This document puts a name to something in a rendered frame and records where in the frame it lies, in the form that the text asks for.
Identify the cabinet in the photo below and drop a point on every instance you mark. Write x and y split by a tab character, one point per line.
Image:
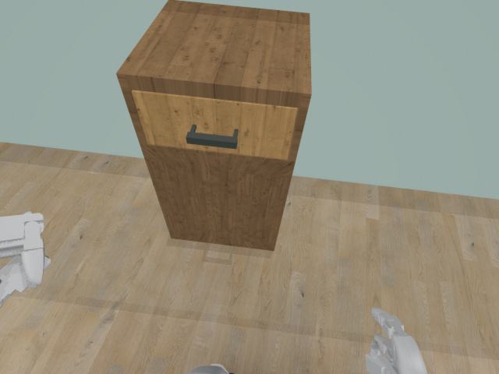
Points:
231	53

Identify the handle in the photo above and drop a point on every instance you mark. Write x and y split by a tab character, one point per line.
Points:
204	139

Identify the drawer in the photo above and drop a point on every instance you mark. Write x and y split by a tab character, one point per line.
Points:
264	130

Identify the right robot hand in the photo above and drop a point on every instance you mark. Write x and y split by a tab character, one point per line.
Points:
402	353

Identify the left robot hand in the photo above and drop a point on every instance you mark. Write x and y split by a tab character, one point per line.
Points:
20	237

